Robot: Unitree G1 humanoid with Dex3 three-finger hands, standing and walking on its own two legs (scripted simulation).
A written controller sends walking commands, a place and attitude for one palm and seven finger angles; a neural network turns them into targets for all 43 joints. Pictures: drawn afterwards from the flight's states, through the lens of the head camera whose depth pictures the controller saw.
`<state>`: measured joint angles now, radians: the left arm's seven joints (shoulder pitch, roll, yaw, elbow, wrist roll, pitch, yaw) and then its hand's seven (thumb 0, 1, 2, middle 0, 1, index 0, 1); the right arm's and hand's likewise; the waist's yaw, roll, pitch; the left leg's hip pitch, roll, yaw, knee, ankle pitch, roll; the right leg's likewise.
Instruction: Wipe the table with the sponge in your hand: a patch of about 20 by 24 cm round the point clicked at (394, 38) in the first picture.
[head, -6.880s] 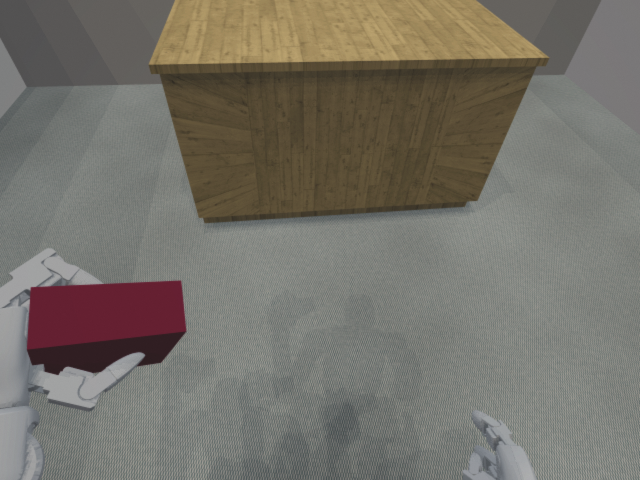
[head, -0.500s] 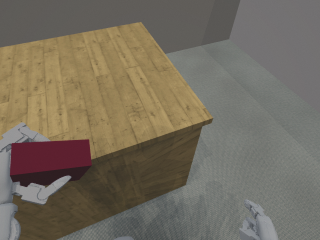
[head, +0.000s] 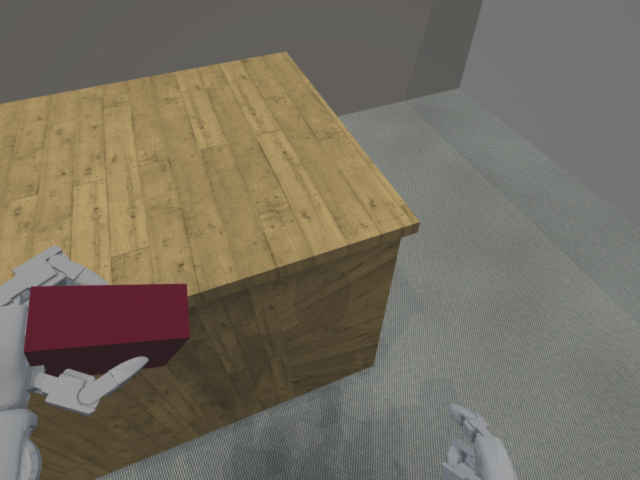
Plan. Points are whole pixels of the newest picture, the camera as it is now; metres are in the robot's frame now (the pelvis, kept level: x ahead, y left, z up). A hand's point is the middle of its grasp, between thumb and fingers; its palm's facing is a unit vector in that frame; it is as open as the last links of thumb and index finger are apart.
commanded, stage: come to a stop and stand still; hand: left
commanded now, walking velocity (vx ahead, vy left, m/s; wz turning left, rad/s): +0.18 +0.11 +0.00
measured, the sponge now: (131, 332) +0.22 +0.20 +0.15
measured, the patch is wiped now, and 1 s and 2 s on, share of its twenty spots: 0.00 0.00 0.00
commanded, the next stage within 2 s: look again from close up in 0.22 s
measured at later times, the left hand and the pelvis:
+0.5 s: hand out of the picture +0.22 +0.29 +0.20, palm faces +0.51 -0.78 -0.35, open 9.4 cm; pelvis -0.03 +0.01 -0.01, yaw +0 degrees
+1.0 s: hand (31, 319) +0.22 +0.28 +0.16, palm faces +0.38 -0.83 -0.41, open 9.4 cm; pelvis +0.01 +0.04 +0.00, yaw +0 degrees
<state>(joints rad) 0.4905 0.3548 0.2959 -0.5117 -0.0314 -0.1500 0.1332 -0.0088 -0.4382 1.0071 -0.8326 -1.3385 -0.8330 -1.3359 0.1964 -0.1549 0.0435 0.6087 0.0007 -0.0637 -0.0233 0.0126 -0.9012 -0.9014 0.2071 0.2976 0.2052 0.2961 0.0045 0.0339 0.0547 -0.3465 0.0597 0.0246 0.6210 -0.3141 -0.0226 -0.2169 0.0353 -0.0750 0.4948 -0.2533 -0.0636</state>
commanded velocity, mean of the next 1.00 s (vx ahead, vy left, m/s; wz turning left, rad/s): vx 0.08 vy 0.05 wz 0.00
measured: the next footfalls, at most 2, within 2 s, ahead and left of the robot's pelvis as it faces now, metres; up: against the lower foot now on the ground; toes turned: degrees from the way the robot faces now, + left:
left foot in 0.22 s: +0.02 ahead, +0.11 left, +0.00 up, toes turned +2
right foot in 1.46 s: +0.17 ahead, +0.00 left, +0.00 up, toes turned +0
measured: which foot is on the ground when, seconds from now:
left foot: up 0.00-0.20, down 0.22-1.00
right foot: down 0.00-1.00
